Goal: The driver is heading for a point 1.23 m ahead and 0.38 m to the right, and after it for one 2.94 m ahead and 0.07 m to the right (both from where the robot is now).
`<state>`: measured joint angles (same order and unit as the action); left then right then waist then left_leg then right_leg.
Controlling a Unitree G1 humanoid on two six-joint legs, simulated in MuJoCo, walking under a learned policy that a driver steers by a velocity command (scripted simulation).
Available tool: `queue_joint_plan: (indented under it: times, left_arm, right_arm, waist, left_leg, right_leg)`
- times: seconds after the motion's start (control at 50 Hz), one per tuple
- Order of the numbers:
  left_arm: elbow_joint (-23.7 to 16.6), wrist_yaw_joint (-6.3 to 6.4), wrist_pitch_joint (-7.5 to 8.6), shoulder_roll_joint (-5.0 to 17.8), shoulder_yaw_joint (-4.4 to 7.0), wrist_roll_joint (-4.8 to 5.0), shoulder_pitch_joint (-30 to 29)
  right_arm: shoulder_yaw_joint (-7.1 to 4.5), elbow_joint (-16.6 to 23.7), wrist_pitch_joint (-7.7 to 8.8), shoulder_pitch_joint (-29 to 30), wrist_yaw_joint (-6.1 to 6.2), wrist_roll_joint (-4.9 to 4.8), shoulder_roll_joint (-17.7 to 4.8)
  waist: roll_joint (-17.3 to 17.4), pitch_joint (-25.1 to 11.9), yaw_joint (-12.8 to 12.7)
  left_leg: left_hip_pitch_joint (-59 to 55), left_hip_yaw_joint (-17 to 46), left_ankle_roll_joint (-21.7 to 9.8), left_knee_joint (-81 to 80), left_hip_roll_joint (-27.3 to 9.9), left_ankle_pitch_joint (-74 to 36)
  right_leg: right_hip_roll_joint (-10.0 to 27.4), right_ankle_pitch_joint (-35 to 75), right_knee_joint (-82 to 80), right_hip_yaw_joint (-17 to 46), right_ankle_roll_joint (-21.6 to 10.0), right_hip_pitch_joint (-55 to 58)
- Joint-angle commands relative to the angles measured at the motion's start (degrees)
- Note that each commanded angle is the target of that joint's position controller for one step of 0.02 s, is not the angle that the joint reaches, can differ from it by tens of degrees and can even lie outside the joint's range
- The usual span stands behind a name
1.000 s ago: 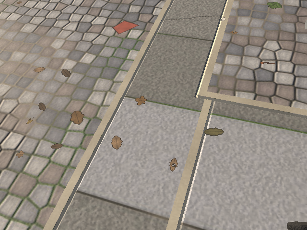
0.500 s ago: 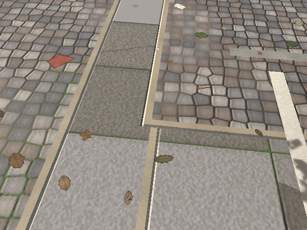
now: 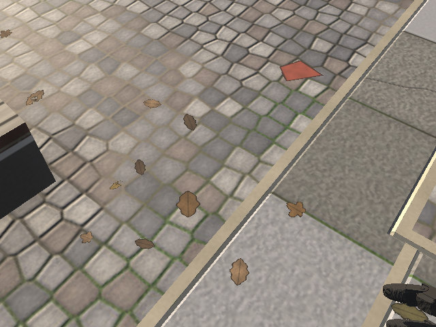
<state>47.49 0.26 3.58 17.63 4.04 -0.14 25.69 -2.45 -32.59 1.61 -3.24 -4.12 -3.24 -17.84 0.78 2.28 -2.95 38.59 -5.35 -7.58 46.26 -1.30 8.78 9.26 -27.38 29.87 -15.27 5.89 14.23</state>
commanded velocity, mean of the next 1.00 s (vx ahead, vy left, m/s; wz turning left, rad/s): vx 0.98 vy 0.00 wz -0.58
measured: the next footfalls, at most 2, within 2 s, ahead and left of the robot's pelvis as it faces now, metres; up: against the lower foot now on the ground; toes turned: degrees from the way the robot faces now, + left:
right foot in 0.48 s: +0.62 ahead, -0.03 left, +0.00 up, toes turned -11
left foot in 0.88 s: +1.02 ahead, +0.08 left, +0.00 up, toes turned -41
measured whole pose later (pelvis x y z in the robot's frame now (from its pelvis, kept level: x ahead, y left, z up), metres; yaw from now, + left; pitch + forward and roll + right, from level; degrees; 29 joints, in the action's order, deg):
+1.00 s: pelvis +0.88 +0.00 +0.04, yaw -39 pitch +1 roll +3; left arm 38.6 0.3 2.2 18.5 3.9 2.1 16.8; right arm -3.7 -36.2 6.4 -13.2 0.1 0.3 -16.1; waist -2.2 0.6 0.9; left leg 18.3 1.6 2.2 32.3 1.0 14.8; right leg -1.4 -20.0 80.8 4.3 -3.9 -27.5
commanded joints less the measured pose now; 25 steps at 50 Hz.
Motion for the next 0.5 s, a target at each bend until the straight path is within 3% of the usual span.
queue_joint_plan:
  times: [0.02,0.04,0.06,0.08,0.1,0.12,0.14,0.16,0.18,0.22,0.3,0.36,0.4,0.42,0.44,0.46,0.48,0.5]
  left_arm:
    - [-10.3,0.10,4.03,0.1,-1.63,0.13,1.7]
    - [-9.7,-0.02,5.94,7.3,-0.66,2.93,-3.7]
    - [-11.4,0.45,6.08,8.1,-0.32,5.32,-10.6]
    - [-11.6,1.11,5.89,5.8,-1.19,4.60,-12.1]
    - [-10.7,1.31,5.11,5.0,-1.19,3.13,-11.4]
    - [-8.9,0.82,3.40,4.6,-0.99,3.39,-7.3]
    - [-7.5,0.47,1.74,4.2,-0.75,3.67,-5.4]
    - [-6.7,0.25,0.35,3.5,-0.66,3.74,-5.0]
    - [-6.5,0.08,-0.59,2.6,-0.74,3.62,-6.1]
    - [-7.2,-0.16,-0.92,2.2,-0.84,3.02,-10.4]
    - [-9.0,-1.64,1.07,1.6,-0.97,2.67,-18.1]
    - [-9.6,-3.63,2.28,0.6,-1.07,2.89,-19.6]
    - [-10.1,-4.47,2.37,2.4,-0.08,3.17,-18.2]
    - [-10.2,-4.65,1.76,3.6,0.49,3.54,-15.7]
    - [-9.5,-4.54,0.65,5.3,1.33,3.69,-10.2]
    - [-6.5,-4.00,-0.70,8.8,3.03,3.59,2.1]
    - [-1.8,-2.81,-2.05,11.7,4.38,3.26,20.2]
    - [3.2,-2.43,-2.40,6.6,1.88,1.85,23.7]
  right_arm:
    - [-6.51,-4.3,-0.44,-23.3,2.07,0.86,-20.0]
    - [-4.87,-3.1,0.66,-25.7,1.42,1.80,-12.8]
    - [-4.29,-4.8,1.83,-25.1,1.08,2.43,-10.7]
    - [-3.80,-5.8,2.93,-21.6,0.95,2.51,-10.2]
    - [-2.97,-5.8,3.73,-16.3,0.87,3.54,-7.4]
    - [-2.14,-5.5,4.32,-12.9,0.83,4.79,-4.7]
    - [-1.72,-6.0,4.91,-11.6,0.84,4.78,-2.5]
    - [-1.44,-6.8,5.49,-11.5,0.89,4.25,-1.3]
    - [-1.49,-7.6,5.94,-11.8,1.07,3.99,-1.4]
    - [-1.80,-8.4,6.52,-13.0,1.85,4.12,-1.9]
    - [-1.25,-9.8,7.19,-16.5,4.04,4.52,-1.9]
    - [-1.37,-10.6,6.56,-17.6,5.79,4.80,-4.9]
    - [-1.88,-10.5,5.13,-17.7,7.14,5.08,-7.7]
    - [-2.43,-10.3,4.10,-17.3,8.08,5.05,-9.4]
    - [-3.13,-9.6,3.19,-15.1,9.00,4.90,-11.1]
    - [-3.60,-8.1,2.74,-10.1,9.22,4.99,-12.0]
    - [-3.82,-5.9,3.06,-1.6,8.36,4.27,-12.2]
    - [0.03,-3.7,5.08,3.2,5.26,4.39,2.2]
  waist:
    - [19.0,-21.0,6.4]
    - [7.5,-28.1,12.0]
    - [4.5,-16.7,12.3]
    - [0.0,-9.5,9.2]
    - [-1.4,-6.8,5.8]
    - [1.1,-4.5,2.5]
    - [3.4,-3.2,1.3]
    - [3.7,-1.7,0.9]
    - [3.4,0.4,0.9]
    - [1.9,3.3,2.3]
    - [0.8,5.4,5.1]
    - [0.7,4.5,4.8]
    - [3.7,1.0,2.9]
    - [5.7,-1.1,0.7]
    - [7.9,-3.1,-3.1]
    - [7.9,-6.7,-9.8]
    - [3.6,-10.1,-19.2]
    - [-19.8,-2.5,-15.9]
  left_leg:
    - [-67.7,46.7,-14.8,-20.8,-13.1,28.5]
    - [-66.4,56.8,-12.4,-30.7,-16.8,42.1]
    - [-57.0,52.0,-9.6,-33.1,-17.1,38.3]
    - [-45.0,44.7,-8.0,-32.9,-16.7,29.5]
    - [-35.1,37.1,-6.7,-30.9,-15.0,23.6]
    - [-27.1,29.8,-5.3,-30.5,-12.5,20.6]
    - [-23.2,25.1,-4.5,-31.8,-11.2,17.5]
    - [-21.2,20.1,-3.2,-33.0,-10.1,13.7]
    - [-19.8,15.7,-1.6,-34.2,-9.3,9.5]
    - [-20.6,7.0,2.1,-36.9,-6.6,-1.3]
    - [-26.5,-3.5,7.5,-40.3,-3.3,-19.8]
    - [-35.3,-6.9,11.2,-39.4,-4.7,-37.1]
    - [-42.2,-8.0,12.5,-31.9,-5.9,-60.7]
    - [-44.8,-8.5,12.8,-26.0,-7.2,-72.2]
    - [-45.0,-8.1,12.5,-18.5,-8.9,-82.8]
    - [-40.3,-6.9,11.9,-5.2,-9.9,-87.1]
    - [-29.8,-6.0,10.9,20.9,-6.8,-72.5]
    - [-6.2,-4.4,9.7,52.9,7.0,16.3]
  right_leg:
    - [-9.3,-3.9,58.2,12.1,-4.5,-57.1]
    - [-7.1,2.1,60.7,23.9,-6.9,-58.5]
    - [-5.9,5.6,60.0,22.1,-8.0,-62.1]
    - [-3.0,7.8,56.5,21.8,-8.6,-60.5]
    - [-0.1,11.1,53.0,22.5,-9.4,-56.4]
    - [2.1,15.0,51.6,23.4,-9.9,-52.2]
    - [2.7,16.6,50.3,23.5,-9.8,-50.8]
    - [2.6,17.6,48.7,23.9,-9.5,-51.1]
    - [2.0,19.8,47.3,24.4,-9.1,-52.9]
    - [0.0,27.0,40.7,24.3,-8.7,-56.3]
    - [-4.8,41.2,22.4,16.5,-8.4,-55.8]
    - [-8.4,44.3,12.2,11.1,-10.4,-53.1]
    - [-12.6,41.3,9.7,5.2,-11.4,-47.7]
    - [-14.0,38.4,9.9,3.4,-11.8,-44.2]
    - [-15.2,33.3,11.3,2.7,-12.5,-38.6]
    - [-14.8,29.1,13.0,4.9,-14.8,-26.7]
    - [-9.7,31.6,8.8,13.5,-19.5,-10.2]
    - [-9.3,35.0,8.8,16.4,-20.9,-2.7]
